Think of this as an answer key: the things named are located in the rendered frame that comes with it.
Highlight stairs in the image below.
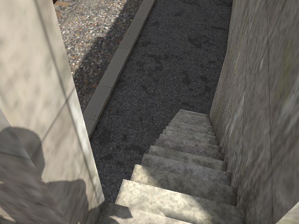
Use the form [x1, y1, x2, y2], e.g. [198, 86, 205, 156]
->
[115, 109, 246, 224]

